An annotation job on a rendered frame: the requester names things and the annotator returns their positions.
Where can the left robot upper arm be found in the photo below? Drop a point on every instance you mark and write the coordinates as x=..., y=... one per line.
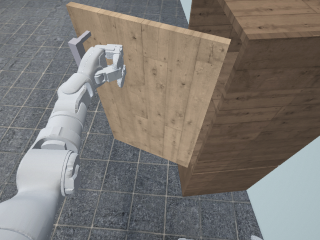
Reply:
x=46, y=177

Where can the handle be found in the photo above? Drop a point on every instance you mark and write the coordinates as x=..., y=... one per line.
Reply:
x=77, y=47

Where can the robot left hand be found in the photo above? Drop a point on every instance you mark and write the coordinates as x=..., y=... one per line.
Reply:
x=94, y=65

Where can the left robot forearm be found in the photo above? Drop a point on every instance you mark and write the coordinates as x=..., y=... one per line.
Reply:
x=67, y=120

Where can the cupboard door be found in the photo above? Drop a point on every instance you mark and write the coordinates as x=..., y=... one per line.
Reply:
x=171, y=74

